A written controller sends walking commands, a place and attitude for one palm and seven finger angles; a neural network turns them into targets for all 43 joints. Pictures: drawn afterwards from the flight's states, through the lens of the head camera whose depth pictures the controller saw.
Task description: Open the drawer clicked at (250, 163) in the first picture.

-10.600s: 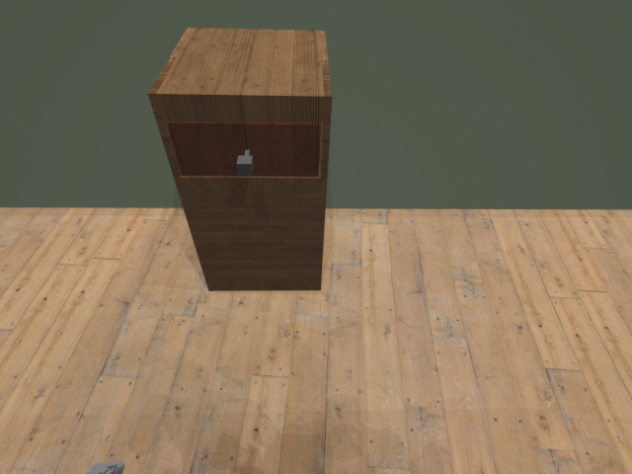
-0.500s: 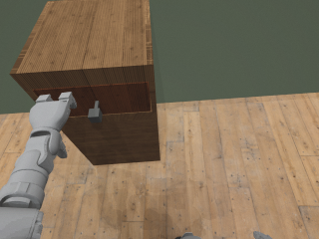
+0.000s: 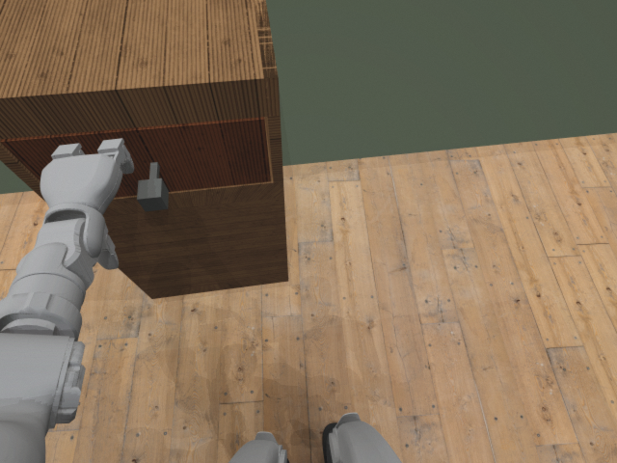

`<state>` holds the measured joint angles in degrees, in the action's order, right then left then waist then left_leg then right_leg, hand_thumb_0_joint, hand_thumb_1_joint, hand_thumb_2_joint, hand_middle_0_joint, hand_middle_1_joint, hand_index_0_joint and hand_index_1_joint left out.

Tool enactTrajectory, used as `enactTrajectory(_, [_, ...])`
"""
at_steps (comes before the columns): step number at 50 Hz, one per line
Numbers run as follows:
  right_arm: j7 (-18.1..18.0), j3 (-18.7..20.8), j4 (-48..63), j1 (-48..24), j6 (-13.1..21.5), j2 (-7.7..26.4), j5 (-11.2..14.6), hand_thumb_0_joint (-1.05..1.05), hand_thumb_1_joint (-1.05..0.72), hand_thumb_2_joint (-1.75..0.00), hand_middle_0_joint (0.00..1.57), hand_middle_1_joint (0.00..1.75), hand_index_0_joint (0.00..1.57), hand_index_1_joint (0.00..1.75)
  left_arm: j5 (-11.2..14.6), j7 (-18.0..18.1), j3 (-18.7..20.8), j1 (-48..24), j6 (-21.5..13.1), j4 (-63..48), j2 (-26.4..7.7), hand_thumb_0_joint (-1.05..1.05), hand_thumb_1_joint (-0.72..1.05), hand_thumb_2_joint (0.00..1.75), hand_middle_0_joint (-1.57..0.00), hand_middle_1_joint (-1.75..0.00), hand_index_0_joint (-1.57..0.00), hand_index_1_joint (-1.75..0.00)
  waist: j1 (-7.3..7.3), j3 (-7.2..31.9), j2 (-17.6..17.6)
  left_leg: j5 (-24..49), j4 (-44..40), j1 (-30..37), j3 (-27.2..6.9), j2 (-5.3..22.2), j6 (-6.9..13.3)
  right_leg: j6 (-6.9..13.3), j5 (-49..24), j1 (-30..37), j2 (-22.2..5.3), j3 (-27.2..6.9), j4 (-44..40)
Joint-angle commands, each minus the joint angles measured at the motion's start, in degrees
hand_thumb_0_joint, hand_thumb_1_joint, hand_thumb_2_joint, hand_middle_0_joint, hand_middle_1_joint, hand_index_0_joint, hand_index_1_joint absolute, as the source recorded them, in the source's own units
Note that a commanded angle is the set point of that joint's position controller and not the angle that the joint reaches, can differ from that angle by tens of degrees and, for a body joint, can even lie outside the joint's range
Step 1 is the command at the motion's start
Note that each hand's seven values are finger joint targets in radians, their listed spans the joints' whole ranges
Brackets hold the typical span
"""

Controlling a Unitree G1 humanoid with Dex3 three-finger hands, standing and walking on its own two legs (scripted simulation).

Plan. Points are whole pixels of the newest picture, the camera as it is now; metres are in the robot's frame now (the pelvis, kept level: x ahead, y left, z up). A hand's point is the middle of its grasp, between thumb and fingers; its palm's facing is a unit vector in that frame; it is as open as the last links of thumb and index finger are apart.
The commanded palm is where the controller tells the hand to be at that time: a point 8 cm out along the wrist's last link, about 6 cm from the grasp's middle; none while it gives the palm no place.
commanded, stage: move the hooked fingers above the handle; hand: left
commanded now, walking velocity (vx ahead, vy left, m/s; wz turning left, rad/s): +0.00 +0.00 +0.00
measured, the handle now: (153, 184) +0.55 +0.24 -0.07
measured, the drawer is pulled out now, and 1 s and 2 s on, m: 0.00 0.00 0.00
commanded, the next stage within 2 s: lower the fingers behind the handle in 1.26 s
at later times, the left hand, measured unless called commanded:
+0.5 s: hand (110, 194) +0.49 +0.28 -0.02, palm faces -0.11 -0.05 -0.99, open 13.8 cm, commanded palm +0.49 +0.26 +0.05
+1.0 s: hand (119, 185) +0.50 +0.26 -0.01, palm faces -0.06 -0.01 -1.00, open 13.9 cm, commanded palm +0.49 +0.25 +0.05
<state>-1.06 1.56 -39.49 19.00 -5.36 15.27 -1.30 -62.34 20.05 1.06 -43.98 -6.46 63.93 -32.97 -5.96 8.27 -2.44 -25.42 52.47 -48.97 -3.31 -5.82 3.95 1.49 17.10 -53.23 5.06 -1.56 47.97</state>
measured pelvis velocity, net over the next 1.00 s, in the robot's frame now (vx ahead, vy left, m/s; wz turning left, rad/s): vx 0.03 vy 0.00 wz -0.01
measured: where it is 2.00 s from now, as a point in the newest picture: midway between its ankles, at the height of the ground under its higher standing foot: outside the picture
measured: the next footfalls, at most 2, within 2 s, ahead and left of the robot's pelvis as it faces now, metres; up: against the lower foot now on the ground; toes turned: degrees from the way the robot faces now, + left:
none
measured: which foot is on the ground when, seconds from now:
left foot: down 0.00-1.00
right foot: down 0.00-1.00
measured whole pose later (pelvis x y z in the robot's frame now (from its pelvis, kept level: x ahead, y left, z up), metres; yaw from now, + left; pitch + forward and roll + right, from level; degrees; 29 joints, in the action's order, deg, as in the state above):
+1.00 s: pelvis +0.03 +0.00 +0.00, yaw +0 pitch +24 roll -3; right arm 0.5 0.9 -40.0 18.2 -7.7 15.0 -2.6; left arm -63.0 23.4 0.9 -45.5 -4.4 63.7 -31.0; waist -6.1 9.5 -2.9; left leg -28.5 54.3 -49.6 -4.1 -4.9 3.7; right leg 2.0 19.8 -53.7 6.0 -0.5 49.1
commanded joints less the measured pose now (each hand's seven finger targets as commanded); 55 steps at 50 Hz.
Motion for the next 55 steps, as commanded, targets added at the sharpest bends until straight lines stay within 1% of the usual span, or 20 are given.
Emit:
enactTrajectory(1, [-1.0,3.81,1.44,8.02,1.48,10.39,-0.92,0.0,-0.9,-0.9,0.2,0.3,0.2,0.3,-0.2,3.56,3.57,-28.88,-3.97,-11.16,-15.35,0.0,-0.5,0.3,-0.3,-1.2,-0.3,-1.2,-2.69,25.32,-4.3,18.0,-3.69,12.38,-2.46,4.2,-2.59,1.4,-5.04,9.02,-1.67,1.66,-1.32])
enactTrajectory(4, [-0.17,3.24,0.72,8.67,1.25,10.77,-1.46,0.0,-0.9,-0.9,0.2,0.3,0.2,0.3,-1.09,6.0,5.02,-28.91,-2.37,-6.7,-16.88,0.0,-0.5,0.3,-0.3,-1.2,-0.3,-1.2,-2.0,23.86,-6.16,19.33,-2.24,9.57,-2.91,4.15,-3.56,1.85,-4.61,5.8,-1.45,2.56,0.93])
enactTrajectory(6, [0.49,3.16,0.54,9.16,0.84,11.23,-1.82,0.0,-0.9,-0.9,0.2,0.3,0.2,0.3,-1.89,7.66,6.17,-29.81,-0.45,-5.6,-18.4,0.0,-0.5,0.3,-0.3,-1.2,-0.3,-1.2,-1.49,26.31,-8.28,24.17,-1.18,10.91,-3.52,4.47,-4.73,1.98,-6.36,4.66,-1.29,3.32,2.59])
enactTrajectory(7, [0.84,3.2,0.65,9.31,0.66,11.17,-1.95,0.0,-0.9,-0.9,0.2,0.3,0.2,0.3,-2.22,8.21,5.19,-29.93,0.79,-4.59,-17.01,0.0,-0.5,0.3,-0.3,-1.2,-0.3,-1.2,-1.64,27.29,-9.32,26.29,-0.62,11.92,-3.73,4.75,-5.25,1.91,-6.89,3.79,-1.13,3.58,3.02])
enactTrajectory(12, [1.84,3.3,1.57,10.62,-1.01,11.58,-1.56,0.0,-0.9,-0.9,0.2,0.3,0.2,0.3,-0.32,6.18,5.75,-25.23,4.83,-6.85,-16.94,0.0,-0.5,0.3,-0.3,-1.2,-0.3,-1.2,-0.1,34.8,-7.78,39.38,-0.26,18.04,-3.68,5.76,-5.72,1.01,-14.9,11.08,-0.57,3.67,2.36])
enactTrajectory(15, [1.51,3.02,1.44,10.37,-2.4,11.67,-1.02,0.0,-0.9,-0.9,0.2,0.3,0.2,0.3,0.55,4.22,5.41,-23.84,6.31,-6.28,-16.69,0.0,-0.5,0.3,-0.3,-1.2,-0.3,-1.2,-0.62,31.53,-3.07,36.3,-2.09,15.64,-3.04,5.51,-4.66,0.82,-15.5,14.44,-0.65,3.25,0.35])
enactTrajectory(18, [0.91,3.27,1.62,10.01,-2.15,11.09,-0.68,0.0,-0.9,-0.9,0.2,0.3,0.2,0.3,0.6,2.44,2.25,-25.41,4.42,-9.8,-13.15,0.0,-0.5,0.3,-0.3,-1.2,-0.3,-1.2,-1.83,27.5,-3.41,31.36,-3.56,16.3,-2.88,5.72,-3.8,0.87,-12.52,13.34,-0.78,2.99,-1.73])
enactTrajectory(19, [0.62,3.29,1.5,10.07,-1.92,11.08,-0.79,0.0,-0.9,-0.9,0.2,0.3,0.2,0.3,0.52,2.11,3.14,-25.97,2.89,-11.73,-14.35,0.0,-0.5,0.3,-0.3,-1.2,-0.3,-1.2,-1.65,27.7,-3.62,31.12,-3.67,16.49,-2.76,5.76,-3.55,0.94,-12.83,13.85,-0.88,2.68,-1.8])
enactTrajectory(23, [0.14,3.74,1.34,9.8,-1.31,10.05,-1.31,0.0,-0.9,-0.9,0.2,0.3,0.2,0.3,0.2,2.17,2.23,-25.33,-2.26,-15.25,-11.77,0.0,-0.5,0.3,-0.3,-1.2,-0.3,-1.2,-1.55,27.42,-7.54,34.91,-2.83,20.47,-4.02,6.39,-4.74,1.4,-11.12,9.56,-0.81,3.0,-1.06])
enactTrajectory(29, [1.41,3.72,0.91,9.38,-1.58,9.85,-1.88,0.0,-0.9,-0.9,0.2,0.3,0.2,0.3,-0.49,6.55,2.27,-22.83,-0.25,-9.65,-9.76,0.0,-0.5,0.3,-0.3,-1.2,-0.3,-1.2,-1.01,24.74,-7.59,35.2,-1.71,17.4,-3.8,6.06,-5.64,1.74,-10.56,7.05,-0.57,3.76,0.37])
enactTrajectory(34, [1.46,3.13,1.9,8.73,-2.34,10.44,-1.36,0.0,-0.9,-0.9,0.2,0.3,0.2,0.3,-0.77,6.89,3.4,-24.53,3.97,-8.11,-13.57,0.0,-0.5,0.3,-0.3,-1.2,-0.3,-1.2,-0.94,26.74,-5.04,31.0,-2.45,13.75,-1.83,4.83,-4.35,1.58,-14.23,13.52,-0.74,2.6,-0.15])
enactTrajectory(35, [1.27,3.31,2.03,8.62,-2.18,10.26,-1.36,0.0,-0.9,-0.9,0.2,0.3,0.2,0.3,-0.62,6.5,2.8,-26.68,3.73,-10.21,-12.9,0.0,-0.5,0.3,-0.3,-1.2,-0.3,-1.2,-1.53,28.77,-5.76,32.9,-2.19,15.15,-2.16,5.05,-4.39,1.47,-15.34,13.75,-0.9,2.58,0.1])
enactTrajectory(38, [0.93,3.7,2.58,8.76,-1.93,10.0,-1.42,0.0,-0.9,-0.9,0.2,0.3,0.2,0.3,0.05,5.23,3.91,-27.15,1.65,-16.42,-13.89,0.0,-0.5,0.3,-0.3,-1.2,-0.3,-1.2,-0.69,35.18,-8.65,39.62,-1.77,21.11,-2.39,5.57,-4.62,1.11,-18.47,16.14,-0.96,2.04,-0.01])
enactTrajectory(39, [0.78,3.69,2.46,8.71,-1.94,9.85,-1.39,0.0,-0.9,-0.9,0.2,0.3,0.2,0.3,0.44,4.77,4.5,-25.27,1.2,-16.16,-14.18,0.0,-0.5,0.3,-0.3,-1.2,-0.3,-1.2,-0.33,34.95,-8.07,40.13,-1.72,21.22,-2.11,5.49,-4.48,1.07,-18.73,16.83,-0.96,1.99,-0.34])
enactTrajectory(40, [0.53,3.7,2.2,8.8,-1.91,9.73,-1.48,0.0,-0.9,-0.9,0.2,0.3,0.2,0.3,0.65,4.48,3.55,-26.57,0.57,-16.54,-13.2,0.0,-0.5,0.3,-0.3,-1.2,-0.3,-1.2,-1.45,34.44,-6.75,40.38,-1.52,21.02,-2.49,5.59,-4.43,0.98,-19.0,16.25,-0.98,1.94,-0.49])
enactTrajectory(44, [0.45,3.41,1.32,8.31,-1.87,9.68,-1.32,0.0,-0.9,-0.9,0.2,0.3,0.2,0.3,-0.01,5.01,2.19,-23.53,1.05,-11.53,-11.21,0.0,-0.5,0.3,-0.3,-1.2,-0.3,-1.2,-1.83,25.59,-3.73,31.56,-2.85,14.76,-1.48,5.04,-3.46,1.15,-15.63,14.82,-1.02,2.15,-1.53])
enactTrajectory(48, [0.59,3.01,1.51,8.2,-2.0,9.92,-1.31,0.0,-0.9,-0.9,0.2,0.3,0.2,0.3,-0.23,5.62,4.16,-21.92,2.45,-8.73,-14.13,0.0,-0.5,0.3,-0.3,-1.2,-0.3,-1.2,-0.4,25.89,-3.58,28.45,-3.32,11.29,-0.23,4.19,-2.83,1.37,-16.89,17.93,-1.26,1.36,-1.27])
enactTrajectory(52, [0.52,2.93,2.44,8.06,-2.05,9.65,-0.98,0.0,-0.9,-0.9,0.2,0.3,0.2,0.3,0.17,4.61,2.74,-21.18,2.82,-8.12,-13.03,0.0,-0.5,0.3,-0.3,-1.2,-0.3,-1.2,-0.68,26.94,-2.25,25.94,-3.62,8.91,0.72,3.73,-1.84,1.09,-18.68,21.47,-1.48,0.28,-1.65])
enactTrajectory(53, [0.46,2.8,2.42,8.08,-2.04,9.81,-0.87,0.0,-0.9,-0.9,0.2,0.3,0.2,0.3,0.24,4.3,3.38,-20.65,2.79,-7.71,-14.04,0.0,-0.5,0.3,-0.3,-1.2,-0.3,-1.2,-0.43,25.72,-1.58,24.77,-3.87,7.66,0.95,3.63,-1.59,1.1,-18.62,22.1,-1.56,0.12,-1.86])
enactTrajectory(55, [0.06,2.76,2.6,7.81,-1.95,9.87,-0.97,0.0,-0.9,-0.9,0.2,0.3,0.2,0.3,0.27,4.02,4.74,-22.56,1.73,-9.98,-16.43,0.0,-0.5,0.3,-0.3,-1.2,-0.3,-1.2,-0.44,28.13,-1.83,24.4,-3.46,6.95,1.09,3.52,-1.3,1.01,-19.88,23.75,-1.77,-0.68,-1.32])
